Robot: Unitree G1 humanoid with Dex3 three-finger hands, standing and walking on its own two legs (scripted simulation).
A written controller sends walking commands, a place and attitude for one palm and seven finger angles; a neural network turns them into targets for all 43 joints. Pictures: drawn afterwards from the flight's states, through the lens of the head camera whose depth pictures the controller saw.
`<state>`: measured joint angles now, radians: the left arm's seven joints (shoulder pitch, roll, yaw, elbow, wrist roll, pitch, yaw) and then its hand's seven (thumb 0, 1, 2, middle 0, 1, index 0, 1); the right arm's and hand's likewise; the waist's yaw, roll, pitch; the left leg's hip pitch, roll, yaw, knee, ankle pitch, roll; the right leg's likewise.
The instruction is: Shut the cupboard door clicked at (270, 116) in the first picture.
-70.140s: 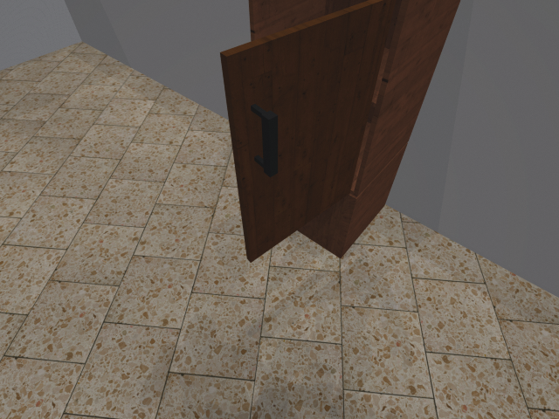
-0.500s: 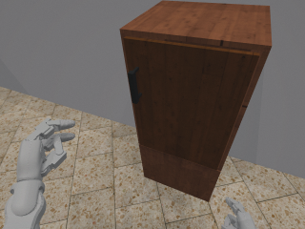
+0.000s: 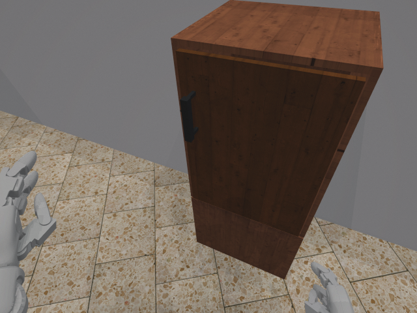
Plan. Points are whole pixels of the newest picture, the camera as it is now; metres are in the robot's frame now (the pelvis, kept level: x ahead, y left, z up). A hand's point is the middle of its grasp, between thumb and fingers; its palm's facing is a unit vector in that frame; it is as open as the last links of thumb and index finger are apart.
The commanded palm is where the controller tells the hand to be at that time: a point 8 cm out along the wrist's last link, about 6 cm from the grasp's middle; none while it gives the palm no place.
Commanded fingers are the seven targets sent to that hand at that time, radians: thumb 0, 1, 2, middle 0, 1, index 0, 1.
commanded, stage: draw the hand back to the body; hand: left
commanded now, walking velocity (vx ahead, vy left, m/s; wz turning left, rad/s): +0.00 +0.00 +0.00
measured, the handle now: (190, 116) +0.59 +0.13 +0.08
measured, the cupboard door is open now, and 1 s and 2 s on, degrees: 0 0 0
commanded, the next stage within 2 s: step back with the hand held close in 0.04 s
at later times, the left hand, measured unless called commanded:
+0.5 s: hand (41, 223) +0.19 +0.28 +0.15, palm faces +0.38 -0.78 -0.50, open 7.4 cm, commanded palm +0.12 +0.32 +0.17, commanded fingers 0.00 0.90 0.90 -0.20 -0.30 -0.20 -0.30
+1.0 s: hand out of the picture +0.10 +0.27 +0.16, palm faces +0.48 -0.77 -0.42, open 7.4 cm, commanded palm +0.03 +0.31 +0.17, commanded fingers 0.00 0.90 0.90 -0.20 -0.30 -0.20 -0.30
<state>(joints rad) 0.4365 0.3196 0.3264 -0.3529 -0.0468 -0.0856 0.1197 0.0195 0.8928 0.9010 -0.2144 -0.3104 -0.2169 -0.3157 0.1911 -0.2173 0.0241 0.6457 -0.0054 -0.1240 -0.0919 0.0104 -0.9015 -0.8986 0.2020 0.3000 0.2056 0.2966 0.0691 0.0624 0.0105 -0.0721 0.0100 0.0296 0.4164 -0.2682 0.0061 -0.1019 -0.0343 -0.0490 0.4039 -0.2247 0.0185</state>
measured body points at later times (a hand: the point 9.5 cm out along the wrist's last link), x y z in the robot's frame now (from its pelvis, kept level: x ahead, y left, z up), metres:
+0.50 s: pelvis -0.02 +0.02 -0.01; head -0.01 +0.01 +0.44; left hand +0.16 +0.32 +0.18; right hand +0.15 -0.23 -0.09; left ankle -0.02 +0.11 -0.74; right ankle +0.00 -0.13 -0.74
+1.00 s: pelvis -0.11 +0.01 -0.02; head -0.11 +0.02 +0.43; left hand +0.06 +0.31 +0.18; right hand +0.04 -0.24 -0.10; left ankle -0.03 +0.11 -0.74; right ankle +0.00 -0.13 -0.74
